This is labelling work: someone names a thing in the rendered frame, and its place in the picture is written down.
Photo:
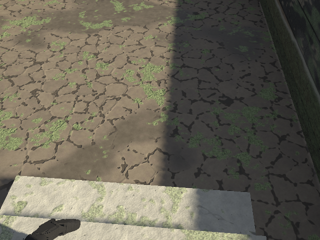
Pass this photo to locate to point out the left robot hand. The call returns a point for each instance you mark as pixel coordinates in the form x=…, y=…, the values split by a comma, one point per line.
x=54, y=228

